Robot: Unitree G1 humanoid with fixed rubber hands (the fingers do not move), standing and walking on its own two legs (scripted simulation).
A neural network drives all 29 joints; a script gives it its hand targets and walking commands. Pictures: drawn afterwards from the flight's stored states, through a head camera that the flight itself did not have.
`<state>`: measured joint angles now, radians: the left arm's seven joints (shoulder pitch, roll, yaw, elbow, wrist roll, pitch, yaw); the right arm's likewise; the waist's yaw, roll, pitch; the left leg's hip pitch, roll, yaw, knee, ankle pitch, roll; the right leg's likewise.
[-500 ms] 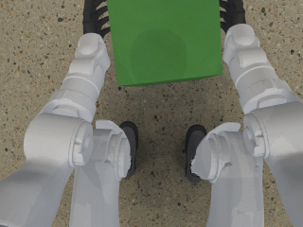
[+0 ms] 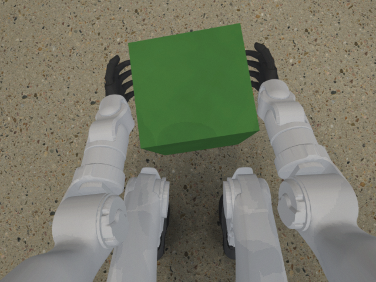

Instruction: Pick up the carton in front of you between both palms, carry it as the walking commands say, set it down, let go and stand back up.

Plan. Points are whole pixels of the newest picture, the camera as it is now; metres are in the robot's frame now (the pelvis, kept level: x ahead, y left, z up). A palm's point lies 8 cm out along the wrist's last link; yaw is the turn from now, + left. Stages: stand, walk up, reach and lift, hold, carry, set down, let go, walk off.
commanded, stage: reach and lift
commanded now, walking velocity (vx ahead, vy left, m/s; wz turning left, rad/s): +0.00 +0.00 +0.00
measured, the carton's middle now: (194, 104) +0.49 +0.00 -0.15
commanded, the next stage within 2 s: none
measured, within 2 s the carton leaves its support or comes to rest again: neither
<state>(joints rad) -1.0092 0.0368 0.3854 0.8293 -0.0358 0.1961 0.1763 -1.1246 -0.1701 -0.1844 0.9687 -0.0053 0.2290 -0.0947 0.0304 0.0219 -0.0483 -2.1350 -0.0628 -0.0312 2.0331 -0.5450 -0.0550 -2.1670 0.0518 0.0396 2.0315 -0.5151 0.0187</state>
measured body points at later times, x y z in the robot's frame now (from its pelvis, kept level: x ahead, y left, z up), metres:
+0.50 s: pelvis +0.03 +0.00 +0.13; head +0.23 -0.01 +0.53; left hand +0.47 +0.15 +0.08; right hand +0.48 -0.15 +0.07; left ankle +0.12 +0.13 -0.38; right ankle +0.12 -0.12 -0.38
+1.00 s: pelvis +0.08 +0.01 +0.27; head +0.17 +0.00 +0.72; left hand +0.44 +0.15 +0.24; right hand +0.44 -0.15 +0.23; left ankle +0.12 +0.13 -0.38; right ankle +0.12 -0.12 -0.38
